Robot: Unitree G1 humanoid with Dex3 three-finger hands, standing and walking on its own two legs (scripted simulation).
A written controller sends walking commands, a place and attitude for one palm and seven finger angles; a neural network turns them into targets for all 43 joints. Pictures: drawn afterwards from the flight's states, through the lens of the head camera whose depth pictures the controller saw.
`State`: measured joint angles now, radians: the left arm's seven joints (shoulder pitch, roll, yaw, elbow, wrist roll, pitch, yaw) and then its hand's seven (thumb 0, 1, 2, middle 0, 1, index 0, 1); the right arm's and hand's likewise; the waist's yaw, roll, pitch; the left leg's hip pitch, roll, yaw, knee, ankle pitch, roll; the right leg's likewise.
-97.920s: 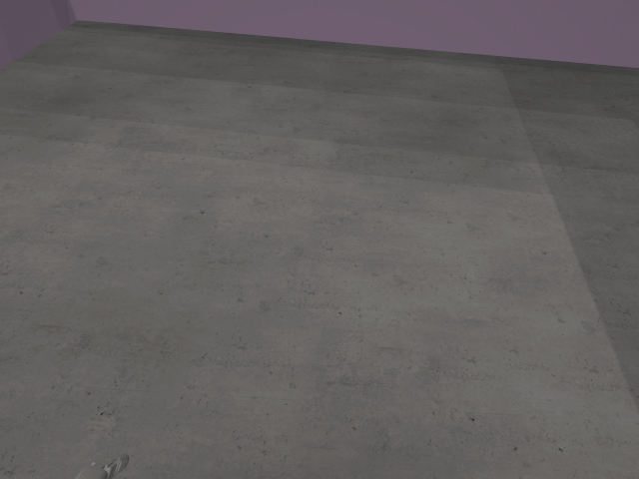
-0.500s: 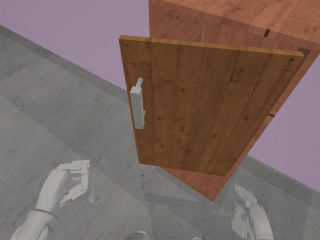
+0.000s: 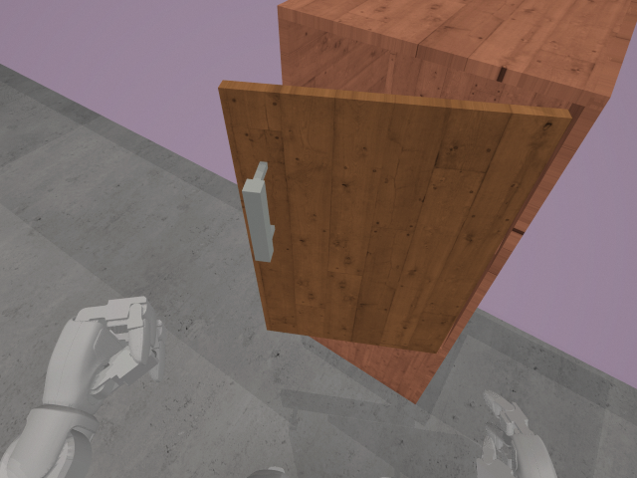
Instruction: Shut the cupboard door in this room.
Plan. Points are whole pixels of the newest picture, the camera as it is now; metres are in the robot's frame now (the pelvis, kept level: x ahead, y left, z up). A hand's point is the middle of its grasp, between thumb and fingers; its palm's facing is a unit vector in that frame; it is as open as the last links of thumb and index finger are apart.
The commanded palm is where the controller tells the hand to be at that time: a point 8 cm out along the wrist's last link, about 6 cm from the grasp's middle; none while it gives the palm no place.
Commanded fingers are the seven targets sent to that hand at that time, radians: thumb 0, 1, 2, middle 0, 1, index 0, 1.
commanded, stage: raise the hand and make a fist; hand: left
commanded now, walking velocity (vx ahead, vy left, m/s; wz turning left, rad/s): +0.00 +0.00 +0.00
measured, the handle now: (263, 213) +0.44 +0.11 +0.08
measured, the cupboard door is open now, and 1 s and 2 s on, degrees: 26 26 23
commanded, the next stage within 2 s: bring the fist close to the handle in 0.04 s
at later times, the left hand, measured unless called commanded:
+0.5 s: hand (213, 334) +0.26 +0.14 +0.08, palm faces -0.18 -0.98 -0.01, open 3.1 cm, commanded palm +0.25 +0.20 +0.09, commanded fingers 0.00 0.90 0.90 -1.30 -1.50 -1.30 -1.50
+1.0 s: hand (255, 273) +0.33 +0.10 +0.10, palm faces -0.10 -0.99 -0.03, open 3.1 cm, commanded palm +0.31 +0.15 +0.09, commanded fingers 0.00 0.90 0.90 -1.30 -1.50 -1.30 -1.50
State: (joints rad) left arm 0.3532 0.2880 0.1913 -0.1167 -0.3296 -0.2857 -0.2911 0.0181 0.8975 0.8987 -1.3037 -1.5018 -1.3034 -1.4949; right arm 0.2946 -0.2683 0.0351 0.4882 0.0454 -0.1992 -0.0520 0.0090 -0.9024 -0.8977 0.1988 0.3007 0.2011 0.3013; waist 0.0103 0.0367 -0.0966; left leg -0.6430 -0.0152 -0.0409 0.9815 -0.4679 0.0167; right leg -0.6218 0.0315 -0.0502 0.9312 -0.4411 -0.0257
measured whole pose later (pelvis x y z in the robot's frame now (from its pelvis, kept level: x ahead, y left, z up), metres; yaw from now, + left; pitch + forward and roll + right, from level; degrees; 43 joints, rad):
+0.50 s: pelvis +0.00 +0.01 +0.00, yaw +0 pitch +8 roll -2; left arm 0.16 0.24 0.03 -0.01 -0.25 -0.15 -0.25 0.02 0.90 0.90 -1.30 -1.50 -1.31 -1.50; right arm 0.27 -0.26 0.06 0.49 0.04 -0.19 -0.06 0.01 -0.90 -0.90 0.20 0.30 0.20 0.30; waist -0.01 0.05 -0.08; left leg -0.65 -0.03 -0.03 0.97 -0.46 0.03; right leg -0.63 0.02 -0.04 0.93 -0.43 -0.01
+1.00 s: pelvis +0.01 +0.00 +0.00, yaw -1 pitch +9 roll +0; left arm -0.07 0.17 -0.01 0.13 -0.17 -0.20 -0.06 0.02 0.90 0.90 -1.30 -1.50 -1.30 -1.50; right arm 0.26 -0.24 0.04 0.54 0.03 -0.11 -0.01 0.01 -0.90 -0.90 0.20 0.30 0.20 0.30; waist -0.01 0.04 -0.09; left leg -0.63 -0.02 -0.01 0.94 -0.46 0.02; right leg -0.63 0.02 -0.02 0.92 -0.44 -0.03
